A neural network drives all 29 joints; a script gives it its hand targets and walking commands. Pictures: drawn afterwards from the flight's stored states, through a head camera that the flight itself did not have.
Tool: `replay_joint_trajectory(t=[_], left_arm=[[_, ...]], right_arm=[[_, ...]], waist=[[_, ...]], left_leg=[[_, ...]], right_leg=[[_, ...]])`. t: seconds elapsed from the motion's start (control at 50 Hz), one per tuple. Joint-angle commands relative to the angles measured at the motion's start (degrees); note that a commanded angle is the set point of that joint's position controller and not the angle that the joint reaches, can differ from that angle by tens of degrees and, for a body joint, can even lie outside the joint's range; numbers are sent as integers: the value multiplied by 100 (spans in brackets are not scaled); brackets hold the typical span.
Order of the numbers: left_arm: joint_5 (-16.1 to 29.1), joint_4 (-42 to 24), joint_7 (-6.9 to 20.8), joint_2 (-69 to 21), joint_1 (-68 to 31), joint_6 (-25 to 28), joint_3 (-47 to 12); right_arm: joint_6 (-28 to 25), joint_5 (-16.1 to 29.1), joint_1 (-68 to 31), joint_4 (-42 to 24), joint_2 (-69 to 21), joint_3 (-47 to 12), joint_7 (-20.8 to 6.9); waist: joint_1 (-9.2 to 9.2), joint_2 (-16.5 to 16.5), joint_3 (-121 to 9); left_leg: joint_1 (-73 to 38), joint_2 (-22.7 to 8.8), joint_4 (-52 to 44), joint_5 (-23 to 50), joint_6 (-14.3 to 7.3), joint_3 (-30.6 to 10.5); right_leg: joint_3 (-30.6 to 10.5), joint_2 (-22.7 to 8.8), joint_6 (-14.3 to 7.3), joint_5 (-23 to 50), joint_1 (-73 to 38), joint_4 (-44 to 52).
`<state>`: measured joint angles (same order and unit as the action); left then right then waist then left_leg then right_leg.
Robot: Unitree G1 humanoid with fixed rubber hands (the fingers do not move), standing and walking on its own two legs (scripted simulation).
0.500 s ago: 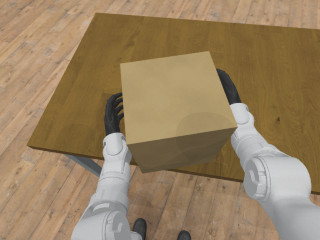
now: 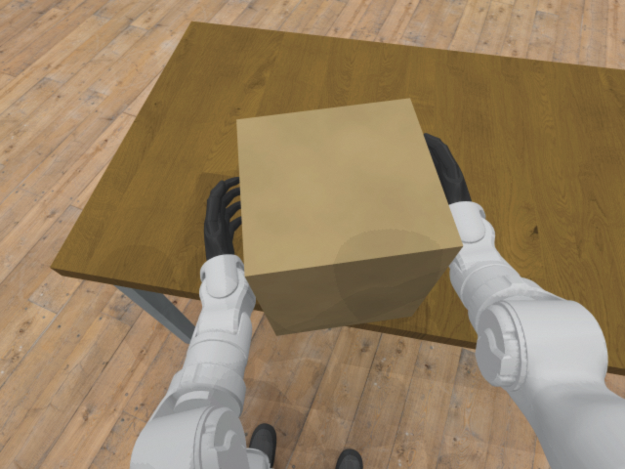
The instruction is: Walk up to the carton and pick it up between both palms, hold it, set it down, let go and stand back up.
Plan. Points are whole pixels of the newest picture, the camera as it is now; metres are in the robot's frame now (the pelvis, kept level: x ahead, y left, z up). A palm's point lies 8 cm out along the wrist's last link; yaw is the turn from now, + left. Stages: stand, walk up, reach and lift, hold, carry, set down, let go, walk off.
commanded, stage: reach and lift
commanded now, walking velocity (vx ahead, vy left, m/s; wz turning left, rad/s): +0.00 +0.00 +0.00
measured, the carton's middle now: (335, 230) +0.41 +0.05 +0.00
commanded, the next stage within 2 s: none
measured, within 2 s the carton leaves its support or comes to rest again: neither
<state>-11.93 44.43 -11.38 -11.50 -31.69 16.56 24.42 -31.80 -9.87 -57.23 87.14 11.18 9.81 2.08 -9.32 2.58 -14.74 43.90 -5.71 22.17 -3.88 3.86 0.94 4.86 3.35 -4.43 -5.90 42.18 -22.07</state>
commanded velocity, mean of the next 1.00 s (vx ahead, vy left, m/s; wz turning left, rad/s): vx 0.00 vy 0.00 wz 0.00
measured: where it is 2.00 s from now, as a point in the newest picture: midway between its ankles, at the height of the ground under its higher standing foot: outside the picture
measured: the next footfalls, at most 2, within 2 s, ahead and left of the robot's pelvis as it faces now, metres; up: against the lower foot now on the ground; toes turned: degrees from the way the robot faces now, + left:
none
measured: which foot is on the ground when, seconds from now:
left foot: down 0.00-1.00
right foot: down 0.00-1.00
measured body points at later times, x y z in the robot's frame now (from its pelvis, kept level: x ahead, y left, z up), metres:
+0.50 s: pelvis +0.01 +0.00 +0.00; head +0.04 +0.01 +0.45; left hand +0.36 +0.21 +0.04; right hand +0.47 -0.07 +0.10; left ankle +0.04 +0.16 -0.73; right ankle +0.02 -0.07 -0.73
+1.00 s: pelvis +0.00 +0.02 +0.02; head -0.04 +0.05 +0.47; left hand +0.36 +0.21 +0.12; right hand +0.42 -0.09 +0.15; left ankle +0.04 +0.16 -0.73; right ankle +0.02 -0.07 -0.73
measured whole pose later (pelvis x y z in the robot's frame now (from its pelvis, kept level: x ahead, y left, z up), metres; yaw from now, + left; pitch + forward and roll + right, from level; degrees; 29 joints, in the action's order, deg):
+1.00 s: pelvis +0.00 +0.02 +0.02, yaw +3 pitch -1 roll +0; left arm -13.4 30.0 -5.5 -5.2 -31.8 -19.1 18.2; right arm 2.3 0.8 -46.0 61.3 3.4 11.8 4.6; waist -1.5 5.0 -4.4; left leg 11.7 -2.6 18.3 -5.7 2.4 -0.2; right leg 5.2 0.8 -2.5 -9.2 9.7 -19.8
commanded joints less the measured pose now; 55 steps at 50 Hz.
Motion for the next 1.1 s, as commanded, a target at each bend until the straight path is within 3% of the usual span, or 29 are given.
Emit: replay_joint_trajectory(t=[0.0, 0.18, 0.36, 0.54, 0.64, 0.74, 0.82, 0.96, 1.08], left_arm=[[-99, -695, 447, -2576, -3828, 41, -2132], [333, -1095, 461, -2669, -4540, -246, -2586], [724, -1813, 484, -2983, -5201, -594, -3305], [660, -2519, 606, -2743, -5385, -1522, -3545], [401, -2478, 803, -2520, -5043, -2204, -3264], [91, -2228, 1089, -2401, -4792, -2778, -2733], [9, -2207, 1161, -2399, -4755, -3060, -2559], [405, -2730, 981, -2596, -5170, -3183, -3177], [835, -3148, 866, -2828, -5457, -3180, -3881]], right_arm=[[-161, -369, -2971, -882, -2977, -846, -754], [414, 159, -3117, -1613, -3479, -1339, -720], [1094, 646, -3068, -2610, -4043, -1838, -632], [2031, 1270, -2777, -3290, -4153, -1931, -457], [2569, 1492, -2629, -3654, -4153, -1723, -439], [2968, 1268, -2612, -3676, -4096, -1215, -485], [3086, 1046, -2648, -3716, -4110, -920, -561], [3020, 1222, -3086, -4266, -4276, -1206, -627], [3088, 1546, -3454, -5311, -4453, -1770, -505]], waist=[[-90, 475, -4191], [17, 409, -4406], [337, 197, -4619], [604, -51, -3534], [679, -237, -2327], [712, -306, -1094], [734, -381, -812], [765, -427, -1578], [895, -277, -2359]], left_leg=[[-1250, 466, 100, 926, -428, 498], [-1244, 525, 206, 806, -414, 330], [-1859, 573, 358, 1214, -236, 124], [-2780, 621, 203, 1428, -104, -40], [-3232, 670, -119, 1121, -148, -7], [-3535, 694, -502, 490, -251, 102], [-3666, 701, -651, 117, -289, 165], [-4069, 669, -524, 130, -271, 78], [-4366, 668, -346, 268, -247, -56]], right_leg=[[-40, -89, 584, 2001, -3278, -350], [-251, -190, 688, 2101, -3642, -404], [-270, -147, 717, 2540, -3934, -519], [-397, -194, 706, 2580, -4268, -295], [-397, -258, 669, 1859, -4296, 79], [-302, -320, 613, 595, -4060, 477], [-228, -323, 573, -65, -3905, 631], [-130, -219, 546, -201, -3680, 631], [-110, -155, 598, -100, -3550, 568]])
